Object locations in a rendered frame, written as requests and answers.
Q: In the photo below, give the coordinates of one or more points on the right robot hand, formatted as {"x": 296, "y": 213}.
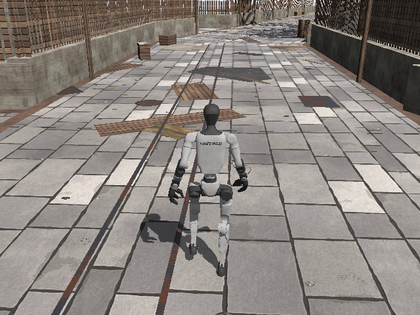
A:
{"x": 239, "y": 182}

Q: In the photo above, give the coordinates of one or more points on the left robot hand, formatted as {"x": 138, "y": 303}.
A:
{"x": 172, "y": 195}

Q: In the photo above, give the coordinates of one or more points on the robot left forearm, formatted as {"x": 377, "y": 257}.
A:
{"x": 177, "y": 176}

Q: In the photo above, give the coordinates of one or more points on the robot left upper arm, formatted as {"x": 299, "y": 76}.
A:
{"x": 186, "y": 149}

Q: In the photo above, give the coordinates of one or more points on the robot right forearm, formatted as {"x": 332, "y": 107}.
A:
{"x": 242, "y": 172}

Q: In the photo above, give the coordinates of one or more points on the robot right shin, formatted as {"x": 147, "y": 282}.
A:
{"x": 223, "y": 245}

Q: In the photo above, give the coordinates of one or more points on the robot right upper arm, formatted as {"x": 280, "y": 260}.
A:
{"x": 235, "y": 149}

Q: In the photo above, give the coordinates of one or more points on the right robot foot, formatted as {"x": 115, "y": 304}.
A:
{"x": 221, "y": 271}

